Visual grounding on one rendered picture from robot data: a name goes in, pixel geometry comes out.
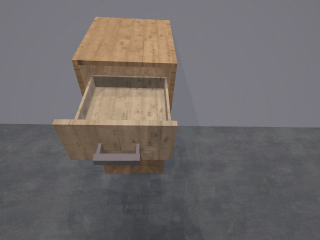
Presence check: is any cabinet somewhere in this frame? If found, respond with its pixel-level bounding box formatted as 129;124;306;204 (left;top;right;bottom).
71;17;178;174

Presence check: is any drawer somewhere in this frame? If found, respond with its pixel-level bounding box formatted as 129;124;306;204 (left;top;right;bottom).
52;75;178;160

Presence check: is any handle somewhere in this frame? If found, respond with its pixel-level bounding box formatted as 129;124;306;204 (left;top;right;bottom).
92;143;140;165

